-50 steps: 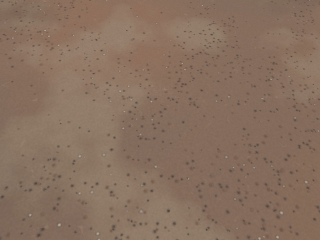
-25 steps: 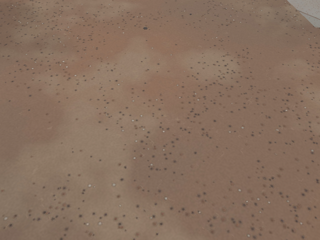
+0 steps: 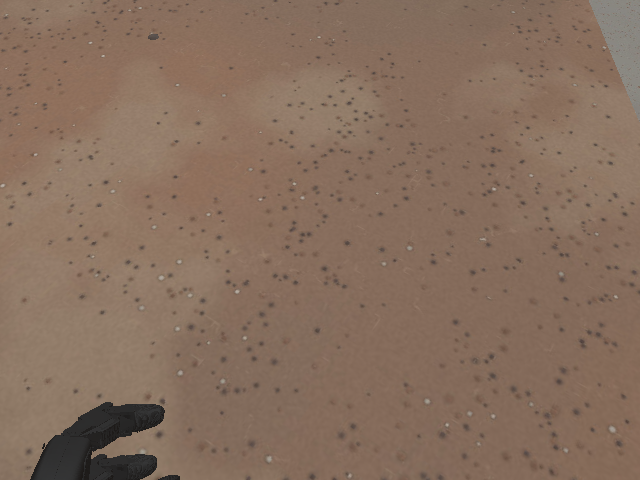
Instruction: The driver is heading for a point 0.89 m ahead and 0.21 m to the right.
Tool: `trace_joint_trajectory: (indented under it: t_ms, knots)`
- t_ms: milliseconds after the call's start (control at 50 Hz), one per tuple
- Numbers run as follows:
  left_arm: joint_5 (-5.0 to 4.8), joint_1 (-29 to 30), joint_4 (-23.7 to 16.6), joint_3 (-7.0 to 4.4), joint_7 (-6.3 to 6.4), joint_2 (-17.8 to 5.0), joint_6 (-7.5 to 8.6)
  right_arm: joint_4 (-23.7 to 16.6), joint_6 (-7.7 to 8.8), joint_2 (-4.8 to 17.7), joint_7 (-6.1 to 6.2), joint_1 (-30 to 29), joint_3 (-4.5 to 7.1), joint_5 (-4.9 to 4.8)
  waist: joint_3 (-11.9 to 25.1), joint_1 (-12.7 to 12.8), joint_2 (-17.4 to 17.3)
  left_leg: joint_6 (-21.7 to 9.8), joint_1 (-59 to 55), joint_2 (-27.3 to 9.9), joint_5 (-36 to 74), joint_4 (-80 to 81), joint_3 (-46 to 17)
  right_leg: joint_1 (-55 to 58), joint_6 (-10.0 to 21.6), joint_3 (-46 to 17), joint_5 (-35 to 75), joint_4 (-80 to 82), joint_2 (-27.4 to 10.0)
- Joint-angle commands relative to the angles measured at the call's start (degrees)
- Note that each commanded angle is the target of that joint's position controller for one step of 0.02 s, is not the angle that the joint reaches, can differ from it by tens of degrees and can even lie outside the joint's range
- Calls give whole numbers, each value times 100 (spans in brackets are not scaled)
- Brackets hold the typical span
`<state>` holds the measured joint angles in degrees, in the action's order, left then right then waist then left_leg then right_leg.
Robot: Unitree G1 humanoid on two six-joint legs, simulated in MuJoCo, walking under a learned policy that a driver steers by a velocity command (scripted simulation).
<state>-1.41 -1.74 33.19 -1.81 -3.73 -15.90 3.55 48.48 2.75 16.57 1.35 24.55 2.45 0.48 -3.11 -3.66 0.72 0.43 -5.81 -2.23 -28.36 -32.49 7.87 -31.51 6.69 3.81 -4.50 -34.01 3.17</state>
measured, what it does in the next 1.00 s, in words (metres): walks ahead, turning right: left foot, then right foot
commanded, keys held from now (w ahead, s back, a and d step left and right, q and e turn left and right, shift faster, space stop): w+e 0.94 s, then e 0.02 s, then no key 0.04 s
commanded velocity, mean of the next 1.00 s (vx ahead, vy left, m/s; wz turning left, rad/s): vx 0.49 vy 0.00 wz -0.57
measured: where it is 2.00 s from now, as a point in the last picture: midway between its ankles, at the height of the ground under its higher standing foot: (409, 356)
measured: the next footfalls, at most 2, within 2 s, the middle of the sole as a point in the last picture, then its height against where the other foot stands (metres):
left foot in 0.46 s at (267, 465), level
right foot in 0.98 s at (439, 389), level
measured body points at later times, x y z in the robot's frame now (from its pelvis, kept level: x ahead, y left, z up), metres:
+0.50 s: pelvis +0.30 +0.02 +0.02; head +0.32 +0.01 +0.46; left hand +0.41 +0.29 -0.10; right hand +0.45 -0.28 -0.05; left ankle +0.43 +0.10 -0.71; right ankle +0.14 -0.07 -0.69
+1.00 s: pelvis +0.52 -0.11 +0.01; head +0.55 -0.15 +0.45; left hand +0.86 -0.05 -0.05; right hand +0.36 -0.37 -0.12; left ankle +0.44 +0.11 -0.69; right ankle +0.57 -0.25 -0.71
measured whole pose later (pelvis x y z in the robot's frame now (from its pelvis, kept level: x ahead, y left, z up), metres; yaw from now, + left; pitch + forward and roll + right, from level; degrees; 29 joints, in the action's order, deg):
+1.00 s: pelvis +0.52 -0.11 +0.01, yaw -36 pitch +2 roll +2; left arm -0.8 -2.8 32.4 -3.2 -2.8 -16.8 1.2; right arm 47.0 2.9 18.7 0.7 19.5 4.4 -1.0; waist -4.1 -3.8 0.8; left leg 3.2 -0.8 -5.0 -26.9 -34.7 12.0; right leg -30.0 5.7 2.3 -6.4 -35.0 0.4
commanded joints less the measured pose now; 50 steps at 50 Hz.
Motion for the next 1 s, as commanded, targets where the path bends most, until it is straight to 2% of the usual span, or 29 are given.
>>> trace_joint_trajectory:
  t_ms: [20,40,60,80,100,120,180,220,300,360,400,440,460,480,500,520,540,560,580,620,660,700,800,880,920,940,960,980,1000]
  knots:
    - [22,-2238,-2,-531,177,-1494,-32,-777,364,494,-105,408,-28,56,3027,915,991,16,4467,635,-498,-5027,-1365,6020,1913,-5461,-1608,1267,-2308]
    - [71,-2042,36,-458,191,-1183,-18,-974,479,958,-179,-430,127,-211,2153,1097,505,-52,5024,272,19,-5135,-1668,5359,1476,-4823,-2051,1689,-2069]
    - [52,-1694,54,-421,205,-1062,1,-1153,551,926,-181,-811,89,-272,1262,896,115,-121,5050,23,578,-4665,-1528,4316,1243,-4014,-1796,1848,-1840]
    - [59,-1349,6,-388,206,-985,28,-1150,573,832,-130,-924,80,-166,757,611,-304,-96,4823,-183,860,-4176,-1442,3359,1112,-3453,-1082,1925,-1587]
    - [132,-1106,-66,-360,207,-905,55,-1135,529,842,-87,-811,114,-68,551,366,-242,-48,4430,-333,1066,-3875,-1449,2675,1073,-3038,-425,2033,-1374]
    - [178,-970,-112,-356,216,-867,66,-1122,454,847,-83,-687,122,-26,503,205,-10,21,4126,-401,1134,-3757,-1459,2208,1114,-2870,-41,2149,-1249]
    - [75,-1020,43,-356,270,-842,111,-1137,290,673,-43,-703,89,98,377,130,72,301,3958,-446,1397,-3048,-1244,1468,1116,-2257,575,2255,-1026]
    - [68,-1204,152,-386,334,-968,98,-1317,277,545,-16,-1216,42,127,231,296,93,423,4067,-384,2077,-2264,-1179,1268,1006,-2040,621,2252,-862]
    - [-15,-1613,359,-418,420,-1081,-6,-1524,369,360,-83,-2194,-36,38,268,735,251,438,3496,31,3403,-434,-1106,1274,629,-1936,-4,2025,-612]
    - [-58,-1867,489,-422,447,-1069,-77,-1626,439,527,-167,-2520,22,-65,300,828,383,384,3372,175,3299,175,-1293,1797,565,-2432,-331,1663,-794]
    - [-42,-1889,519,-413,465,-1024,-125,-1630,480,686,-211,-2477,104,-92,354,736,517,258,3232,225,2818,452,-1408,2237,480,-2828,-321,1284,-940]
    - [-12,-1767,503,-400,462,-954,-167,-1514,521,821,-198,-1948,209,-115,482,412,676,4,2494,229,2441,737,-1296,2286,318,-2979,-73,814,-910]
    - [18,-1777,475,-316,437,-721,-153,-1443,550,988,-156,-1397,295,-56,906,125,560,-258,1467,-61,2393,829,-1436,2050,130,-2742,16,43,-638]
    - [127,-1905,378,-173,412,-313,-122,-1398,542,1301,-97,-546,382,26,1760,-153,-201,-654,-39,-1139,2084,710,-2460,1330,-103,-2152,-1042,-1602,-238]
    - [-79,-2518,186,-112,417,-223,-80,-1138,451,1582,-138,-170,471,50,2234,151,-2176,-1545,-1460,-2243,583,1256,-5130,-690,-407,-1437,-2975,-3280,370]
    - [-127,-2447,350,-231,449,-856,-92,-1275,415,1001,-176,-381,357,-53,1696,34,-1315,-1381,-1094,-2186,-342,1498,-5227,-1274,-516,-1539,-2708,-3940,-135]
    - [-84,-1838,284,-305,446,-1073,-128,-1309,370,711,-149,-545,277,-52,1047,-114,-803,-1130,-523,-1906,-20,1511,-4243,-1402,-582,-1395,-2165,-4121,-302]
    - [-23,-1566,222,-302,448,-979,-152,-1314,344,635,-147,-779,237,-2,647,-34,-418,-1028,97,-1644,812,1618,-3529,-1266,-650,-1266,-1777,-4010,-463]
    - [40,-1341,144,-326,433,-912,-154,-1262,332,519,-136,-924,202,11,349,33,-380,-988,507,-1406,1406,1753,-2998,-1213,-672,-1245,-1519,-3741,-609]
    - [-33,-1427,112,-305,366,-692,-201,-1172,356,468,-122,-1021,192,26,213,208,-756,-982,1005,-1201,1916,2024,-2325,-870,-718,-1087,-1309,-3501,-807]
    - [-18,-1347,76,-270,351,-501,-257,-1064,388,509,-126,-1013,221,-14,159,243,-647,-1056,1142,-1172,2254,2228,-1850,-912,-755,-972,-1183,-3293,-855]
    - [19,-1071,-58,-224,328,-416,-268,-942,394,686,-125,-1003,287,-26,43,227,-604,-1194,1118,-1307,2770,2338,-1541,-1111,-850,-954,-938,-2760,-944]
    - [20,-338,-181,-159,166,-294,-161,-716,312,915,-92,-928,341,-63,-7,-7,-418,-961,887,-1136,3266,2333,-535,-775,-737,-584,436,-1134,-860]
    - [-14,172,-402,-173,39,-350,-151,-513,221,1119,-89,-697,405,-176,-159,-74,-435,-808,406,-1328,3620,2189,-189,-577,-472,-308,269,-404,-747]
    - [20,80,-453,-255,14,-509,-178,-486,154,1272,-72,-709,456,-224,8,111,-539,-694,155,-1363,5145,1645,37,-133,-240,-42,-277,-230,-476]
    - [42,-210,-414,-335,24,-653,-208,-487,115,1371,-53,-717,488,-250,246,320,-632,-632,100,-1342,6104,1084,152,354,-102,120,-556,-204,-261]
    - [59,-970,-228,-477,51,-887,-234,-524,64,1385,-32,-827,488,-274,612,782,-557,-492,302,-1178,6736,17,315,1322,72,243,-392,102,7]
    - [79,-1889,1,-639,148,-1184,-264,-576,76,1206,-9,-773,409,-248,1075,1232,-296,-245,1265,-932,6102,-1394,374,2907,285,-75,321,407,7]
    - [120,-1992,-3,-720,268,-1852,-258,-875,151,415,-71,-201,146,97,1719,692,1412,160,3853,-90,608,-3640,265,5260,1141,-2671,1816,188,-1698]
